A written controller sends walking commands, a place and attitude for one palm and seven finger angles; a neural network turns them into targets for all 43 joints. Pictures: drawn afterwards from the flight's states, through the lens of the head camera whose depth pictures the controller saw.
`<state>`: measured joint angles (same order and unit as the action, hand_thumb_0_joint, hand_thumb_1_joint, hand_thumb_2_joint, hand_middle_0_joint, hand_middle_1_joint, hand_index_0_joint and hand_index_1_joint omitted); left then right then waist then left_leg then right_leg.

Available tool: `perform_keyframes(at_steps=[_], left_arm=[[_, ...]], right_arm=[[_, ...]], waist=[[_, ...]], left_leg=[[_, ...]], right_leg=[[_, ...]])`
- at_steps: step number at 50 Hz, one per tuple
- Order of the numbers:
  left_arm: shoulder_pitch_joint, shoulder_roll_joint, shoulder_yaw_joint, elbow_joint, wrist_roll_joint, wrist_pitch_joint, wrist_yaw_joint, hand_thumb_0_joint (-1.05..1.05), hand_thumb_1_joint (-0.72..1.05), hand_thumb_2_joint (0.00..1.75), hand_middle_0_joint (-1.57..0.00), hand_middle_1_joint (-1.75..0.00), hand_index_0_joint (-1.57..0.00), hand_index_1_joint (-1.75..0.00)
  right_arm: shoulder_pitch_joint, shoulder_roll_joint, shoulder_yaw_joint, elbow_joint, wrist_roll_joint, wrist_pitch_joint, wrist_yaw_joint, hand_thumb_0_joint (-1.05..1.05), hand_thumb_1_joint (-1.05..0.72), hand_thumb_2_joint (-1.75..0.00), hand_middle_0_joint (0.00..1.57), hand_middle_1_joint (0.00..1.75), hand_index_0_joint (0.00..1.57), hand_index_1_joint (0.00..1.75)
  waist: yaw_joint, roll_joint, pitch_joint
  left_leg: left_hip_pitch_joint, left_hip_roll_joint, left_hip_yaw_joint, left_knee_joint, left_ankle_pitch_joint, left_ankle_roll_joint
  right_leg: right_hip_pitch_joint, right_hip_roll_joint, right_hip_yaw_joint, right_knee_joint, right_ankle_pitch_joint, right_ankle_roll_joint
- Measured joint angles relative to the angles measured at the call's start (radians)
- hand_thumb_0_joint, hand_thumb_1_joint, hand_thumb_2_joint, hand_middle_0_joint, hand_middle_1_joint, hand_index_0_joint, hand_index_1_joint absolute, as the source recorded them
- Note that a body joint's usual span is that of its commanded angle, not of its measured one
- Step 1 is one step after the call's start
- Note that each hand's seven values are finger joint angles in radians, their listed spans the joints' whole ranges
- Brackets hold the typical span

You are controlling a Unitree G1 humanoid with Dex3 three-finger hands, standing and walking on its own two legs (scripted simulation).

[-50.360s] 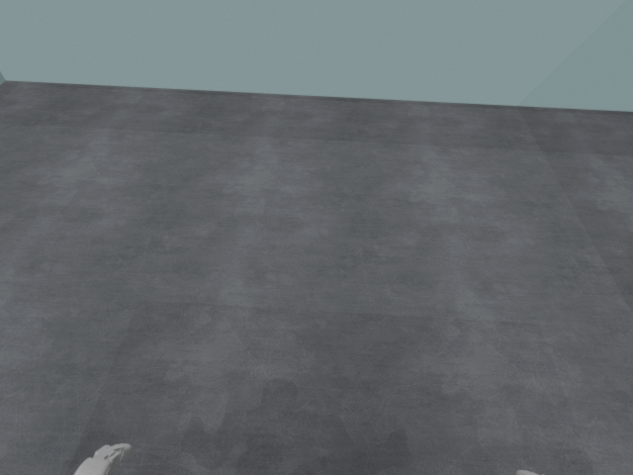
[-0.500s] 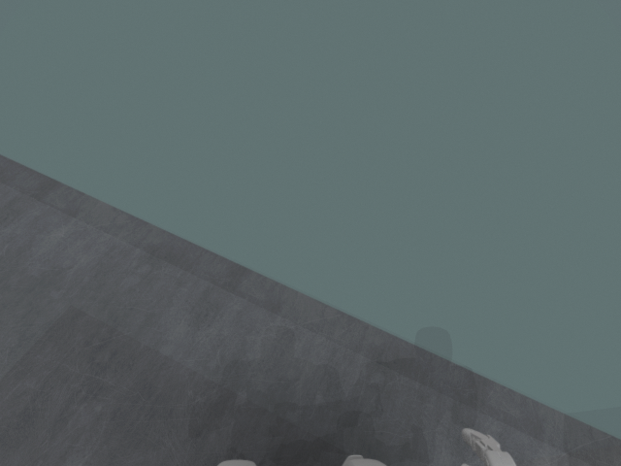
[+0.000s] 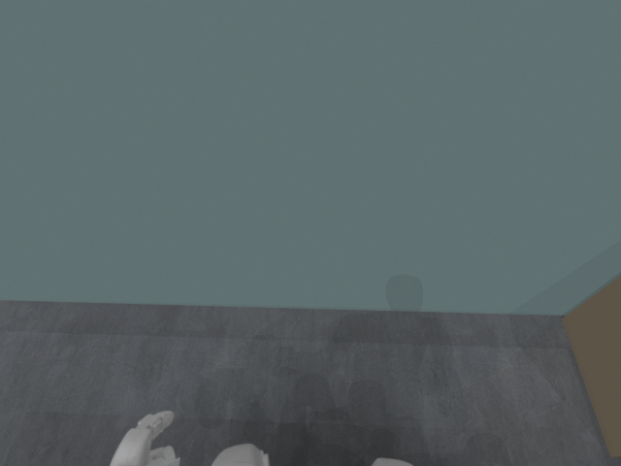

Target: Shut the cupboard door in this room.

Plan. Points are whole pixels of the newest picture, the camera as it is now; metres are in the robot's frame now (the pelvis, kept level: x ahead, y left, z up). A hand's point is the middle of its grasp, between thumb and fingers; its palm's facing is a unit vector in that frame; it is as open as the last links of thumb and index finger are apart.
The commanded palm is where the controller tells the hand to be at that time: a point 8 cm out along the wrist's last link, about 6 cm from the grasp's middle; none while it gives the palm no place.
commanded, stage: walk to a spot facing it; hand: left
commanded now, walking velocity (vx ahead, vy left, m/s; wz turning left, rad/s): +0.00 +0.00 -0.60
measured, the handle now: out of the picture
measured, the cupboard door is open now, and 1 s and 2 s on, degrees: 45 45 45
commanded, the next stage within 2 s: none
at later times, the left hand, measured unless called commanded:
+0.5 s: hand (166, 445) +0.16 +0.23 -0.16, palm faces -0.23 -0.95 -0.19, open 7.4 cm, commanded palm none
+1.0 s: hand (259, 396) +0.23 +0.09 -0.14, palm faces -0.54 -0.80 -0.26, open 7.4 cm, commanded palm none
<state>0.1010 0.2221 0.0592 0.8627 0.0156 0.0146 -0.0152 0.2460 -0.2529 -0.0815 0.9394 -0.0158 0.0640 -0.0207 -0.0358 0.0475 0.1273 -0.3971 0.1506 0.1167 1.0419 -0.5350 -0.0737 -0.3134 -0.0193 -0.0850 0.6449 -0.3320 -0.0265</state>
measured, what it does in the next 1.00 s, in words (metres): steps on the spot, turning right: left foot, then right foot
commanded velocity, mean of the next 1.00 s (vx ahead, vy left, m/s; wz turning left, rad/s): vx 0.00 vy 0.00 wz -0.60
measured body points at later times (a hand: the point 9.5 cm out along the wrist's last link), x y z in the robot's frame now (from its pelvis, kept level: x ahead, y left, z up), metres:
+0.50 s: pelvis +0.03 +0.04 +0.02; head +0.08 +0.06 +0.47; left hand +0.17 +0.28 -0.14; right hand +0.05 -0.22 -0.10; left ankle +0.05 +0.14 -0.72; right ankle -0.05 -0.10 -0.63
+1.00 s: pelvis +0.03 -0.02 +0.01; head +0.07 -0.07 +0.46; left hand +0.25 +0.14 -0.12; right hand -0.06 -0.28 -0.14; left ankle +0.11 +0.13 -0.65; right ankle -0.01 -0.10 -0.72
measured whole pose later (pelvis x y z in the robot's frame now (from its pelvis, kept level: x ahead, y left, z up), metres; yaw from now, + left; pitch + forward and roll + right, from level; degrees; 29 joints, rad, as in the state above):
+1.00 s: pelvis +0.03 -0.02 +0.01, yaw -34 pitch +1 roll +1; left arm 0.15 0.21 0.06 0.88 0.02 0.02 -0.01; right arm 0.17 -0.24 -0.07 0.90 -0.02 0.06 -0.01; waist -0.01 0.02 0.11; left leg -0.50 0.11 0.03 1.05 -0.38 -0.10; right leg -0.29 0.02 -0.01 0.53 -0.26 -0.05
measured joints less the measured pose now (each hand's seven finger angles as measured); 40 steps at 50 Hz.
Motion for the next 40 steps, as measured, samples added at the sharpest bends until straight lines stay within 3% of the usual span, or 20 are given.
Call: perform_keyframes(at_steps=[2, 5, 10, 15, 17, 19, 22, 25, 31, 35, 37, 38, 40], left_arm=[[0.006, -0.009, -0.003, -0.003, 0.0, 0.006, 0.007, 0.01, 0.91, 0.9, -0.2, -0.3, -0.2, -0.3], [0.019, -0.012, -0.004, 0.002, 0.004, 0.013, 0.01, 0.01, 0.91, 0.9, -0.2, -0.3, -0.2, -0.3], [0.048, -0.008, -0.004, 0.012, 0.009, 0.019, 0.004, 0.01, 0.91, 0.9, -0.2, -0.3, -0.2, -0.3], [0.073, 0.008, 0.007, 0.022, 0.007, 0.031, 0.002, 0.01, 0.91, 0.9, -0.2, -0.3, -0.2, -0.3], [0.076, 0.027, 0.017, 0.027, 0.0, 0.043, 0.003, 0.01, 0.91, 0.9, -0.2, -0.3, -0.2, -0.3], [0.082, 0.04, 0.027, 0.035, 0.004, 0.051, 0.001, 0.01, 0.91, 0.9, -0.2, -0.3, -0.2, -0.3], [0.091, 0.051, 0.038, 0.045, 0.009, 0.055, -0.013, 0.01, 0.91, 0.9, -0.2, -0.3, -0.2, -0.3], [0.095, 0.055, 0.043, 0.042, 0.008, 0.056, -0.022, 0.01, 0.91, 0.9, -0.2, -0.3, -0.2, -0.3], [0.075, 0.043, 0.04, 0.037, 0.008, 0.064, -0.025, 0.01, 0.91, 0.9, -0.19, -0.3, -0.19, -0.3], [0.047, 0.025, 0.028, 0.029, 0.008, 0.055, -0.026, 0.01, 0.92, 0.9, -0.19, -0.3, -0.19, -0.3], [0.036, 0.019, 0.02, 0.02, 0.007, 0.042, -0.026, 0.01, 0.91, 0.9, -0.19, -0.3, -0.19, -0.3], [0.032, 0.018, 0.015, 0.015, 0.008, 0.029, -0.024, 0.01, 0.91, 0.9, -0.19, -0.3, -0.19, -0.3], [0.016, 0.003, 0.006, 0.012, 0.007, 0.007, -0.013, 0.01, 0.91, 0.9, -0.2, -0.3, -0.2, -0.3]], right_arm=[[-0.018, -0.005, 0.0, -0.001, -0.003, 0.007, 0.0, 0.0, -0.91, -0.9, 0.2, 0.3, 0.2, 0.3], [-0.047, 0.0, 0.003, -0.019, -0.006, 0.001, 0.004, 0.0, -0.91, -0.9, 0.2, 0.3, 0.2, 0.3], [-0.091, 0.017, 0.014, -0.053, -0.003, -0.017, 0.007, 0.0, -0.91, -0.9, 0.2, 0.3, 0.2, 0.3], [-0.108, 0.033, 0.027, -0.077, 0.004, -0.043, 0.005, 0.0, -0.91, -0.9, 0.2, 0.3, 0.2, 0.3], [-0.103, 0.051, 0.035, -0.081, 0.0, -0.059, 0.003, 0.0, -0.91, -0.9, 0.2, 0.3, 0.2, 0.3], [-0.093, 0.063, 0.047, -0.086, -0.005, -0.061, 0.006, 0.0, -0.91, -0.9, 0.2, 0.3, 0.2, 0.3], [-0.07, 0.078, 0.052, -0.086, -0.012, -0.062, 0.0, 0.0, -0.91, -0.9, 0.2, 0.3, 0.2, 0.3], [-0.051, 0.085, 0.05, -0.077, -0.012, -0.062, -0.004, 0.0, -0.91, -0.9, 0.2, 0.3, 0.2, 0.3], [-0.019, 0.084, 0.033, -0.052, -0.011, -0.063, 0.002, 0.0, -0.9, -0.9, 0.21, 0.3, 0.2, 0.3], [-0.002, 0.066, 0.018, -0.031, -0.014, -0.055, 0.01, 0.0, -0.9, -0.9, 0.21, 0.3, 0.2, 0.3], [0.011, 0.052, 0.009, -0.022, -0.012, -0.051, 0.014, 0.0, -0.9, -0.9, 0.21, 0.3, 0.2, 0.3], [0.02, 0.043, 0.006, -0.02, -0.008, -0.047, 0.017, 0.0, -0.9, -0.9, 0.21, 0.3, 0.2, 0.3], [0.009, 0.021, 0.001, -0.007, -0.003, -0.023, 0.013, 0.0, -0.91, -0.9, 0.2, 0.3, 0.2, 0.3]], waist=[[0.005, -0.005, -0.001], [0.01, -0.023, -0.004], [0.026, -0.05, -0.011], [0.043, -0.071, -0.028], [0.049, -0.101, -0.035], [0.057, -0.107, -0.038], [0.054, -0.095, -0.045], [0.054, -0.084, -0.048], [0.04, -0.065, -0.036], [0.019, -0.044, -0.023], [0.014, -0.033, -0.023], [0.012, -0.028, -0.026], [0.006, -0.004, -0.011]], left_leg=[[-0.053, -0.017, -0.035, 0.069, 0.043, -0.01], [-0.091, -0.031, -0.064, 0.047, 0.105, -0.021], [-0.069, -0.06, -0.084, -0.123, 0.132, -0.026], [0.045, -0.101, -0.069, -0.392, 0.204, -0.011], [0.065, -0.11, -0.045, -0.429, 0.234, 0.044], [0.08, -0.091, -0.018, -0.426, 0.221, 0.082], [0.127, -0.062, 0.008, -0.488, 0.237, 0.089], [0.165, -0.043, 0.04, -0.543, 0.257, 0.086], [0.199, -0.012, 0.114, -0.558, 0.246, 0.072], [0.197, 0.019, 0.162, -0.498, 0.205, 0.047], [0.187, 0.039, 0.184, -0.439, 0.169, 0.028], [0.167, 0.052, 0.187, -0.383, 0.147, 0.018], [0.086, 0.044, 0.098, -0.182, 0.029, 0.003]], right_leg=[[0.013, 0.008, 0.023, -0.032, 0.01, 0.001], [0.025, 0.018, 0.06, -0.077, 0.042, 0.0], [0.023, 0.035, 0.119, -0.1, 0.059, 0.007], [-0.004, 0.056, 0.166, -0.054, 0.037, 0.034], [-0.041, 0.055, 0.183, 0.037, -0.048, 0.046], [-0.102, 0.063, 0.157, 0.229, -0.157, 0.055], [-0.165, 0.044, 0.107, 0.448, -0.148, 0.074], [-0.187, 0.008, 0.082, 0.51, -0.102, 0.091], [-0.151, -0.046, 0.04, 0.358, -0.091, 0.105], [-0.078, -0.041, -0.001, 0.155, -0.097, 0.088], [-0.02, -0.028, -0.024, 0.018, -0.018, 0.071], [0.004, -0.023, -0.027, -0.038, 0.055, 0.048], [-0.014, -0.006, -0.022, 0.008, 0.03, 0.005]])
